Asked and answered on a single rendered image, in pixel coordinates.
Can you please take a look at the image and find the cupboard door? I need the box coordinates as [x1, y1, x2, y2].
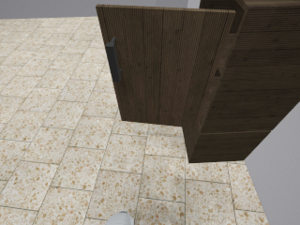
[96, 4, 236, 128]

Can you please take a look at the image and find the handle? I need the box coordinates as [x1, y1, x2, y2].
[105, 37, 122, 83]

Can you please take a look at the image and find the robot left thigh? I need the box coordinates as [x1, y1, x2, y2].
[105, 213, 134, 225]

